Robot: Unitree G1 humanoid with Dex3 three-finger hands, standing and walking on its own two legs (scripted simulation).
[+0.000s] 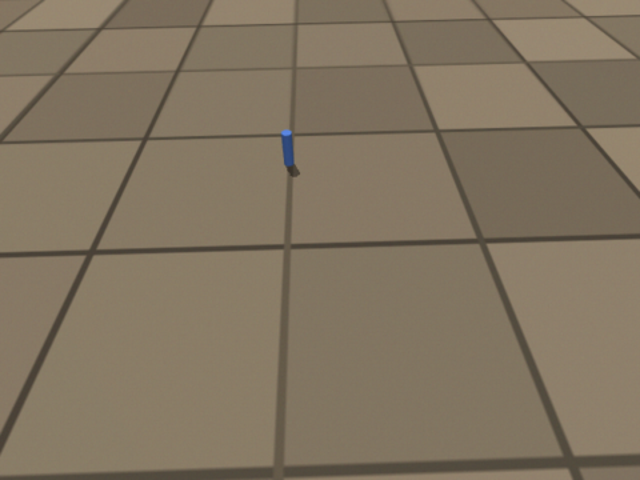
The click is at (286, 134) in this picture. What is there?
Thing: slim round
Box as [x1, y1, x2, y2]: [281, 130, 293, 165]
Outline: 283,130 281,132 284,163 286,165 293,164 291,132 289,130
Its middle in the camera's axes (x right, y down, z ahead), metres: -0.17 -0.45 +1.95
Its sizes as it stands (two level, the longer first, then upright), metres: 0.052 0.052 0.187
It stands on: the floor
